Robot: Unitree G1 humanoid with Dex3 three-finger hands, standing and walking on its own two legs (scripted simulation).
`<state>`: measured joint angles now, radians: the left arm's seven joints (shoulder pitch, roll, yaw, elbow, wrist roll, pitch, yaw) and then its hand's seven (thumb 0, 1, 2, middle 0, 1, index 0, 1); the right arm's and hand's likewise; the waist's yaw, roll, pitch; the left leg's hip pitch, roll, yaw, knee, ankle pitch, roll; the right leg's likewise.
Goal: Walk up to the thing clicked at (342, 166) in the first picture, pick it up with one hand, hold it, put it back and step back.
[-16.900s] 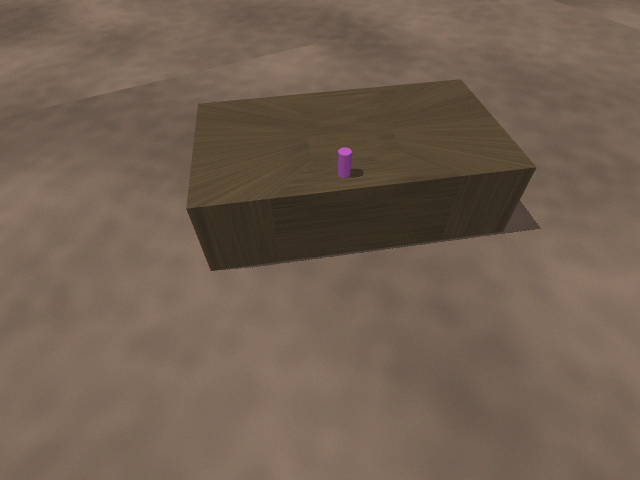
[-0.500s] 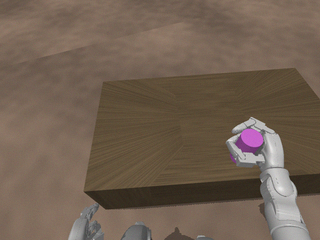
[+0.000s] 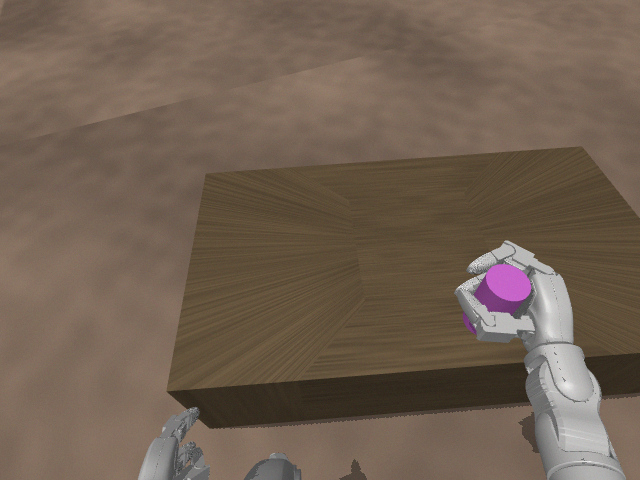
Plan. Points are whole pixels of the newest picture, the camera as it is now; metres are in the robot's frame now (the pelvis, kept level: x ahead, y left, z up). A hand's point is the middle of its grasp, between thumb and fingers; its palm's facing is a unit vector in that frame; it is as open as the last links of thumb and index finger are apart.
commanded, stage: hold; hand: right
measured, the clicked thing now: (493, 302) +0.32 -0.18 +0.05
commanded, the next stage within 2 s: none
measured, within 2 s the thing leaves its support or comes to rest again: neither
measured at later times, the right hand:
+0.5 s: hand (486, 297) +0.32 -0.17 +0.06, palm faces +0.01 +1.00 +0.01, open 6.4 cm
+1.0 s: hand (483, 291) +0.32 -0.16 +0.07, palm faces +0.00 +1.00 +0.01, open 6.4 cm
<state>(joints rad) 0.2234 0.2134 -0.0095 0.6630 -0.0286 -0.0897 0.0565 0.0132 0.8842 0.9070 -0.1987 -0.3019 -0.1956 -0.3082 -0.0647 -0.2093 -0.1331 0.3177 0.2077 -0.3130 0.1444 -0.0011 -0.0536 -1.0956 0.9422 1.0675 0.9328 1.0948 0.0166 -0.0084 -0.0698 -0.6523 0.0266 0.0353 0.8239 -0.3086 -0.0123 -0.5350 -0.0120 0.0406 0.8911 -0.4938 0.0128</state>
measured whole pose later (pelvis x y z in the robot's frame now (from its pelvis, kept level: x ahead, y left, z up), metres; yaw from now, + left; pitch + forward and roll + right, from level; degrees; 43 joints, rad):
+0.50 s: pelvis +0.00 +0.00 +0.00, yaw +0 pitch +7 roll +1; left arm 0.22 0.21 -0.01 0.67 -0.03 -0.10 0.07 0.01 0.89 0.90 -0.20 -0.30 -0.20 -0.31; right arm -0.07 -0.21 -0.14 0.32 0.21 -0.30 0.15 0.00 -0.05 -1.10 0.94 1.07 0.93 1.09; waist 0.02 -0.01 -0.06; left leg -0.63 0.02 0.03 0.80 -0.30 -0.01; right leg -0.51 -0.01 0.04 0.87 -0.49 0.01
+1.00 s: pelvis +0.01 +0.00 +0.00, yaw +0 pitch +8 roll +1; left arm 0.23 0.21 -0.01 0.68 -0.03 -0.10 0.06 0.01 0.88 0.90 -0.20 -0.30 -0.20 -0.30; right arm -0.08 -0.20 -0.13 0.33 0.21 -0.31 0.16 0.00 -0.05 -1.10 0.94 1.07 0.93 1.09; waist 0.02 -0.01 -0.07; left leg -0.63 0.03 0.03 0.80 -0.30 -0.01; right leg -0.51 -0.01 0.04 0.86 -0.49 0.01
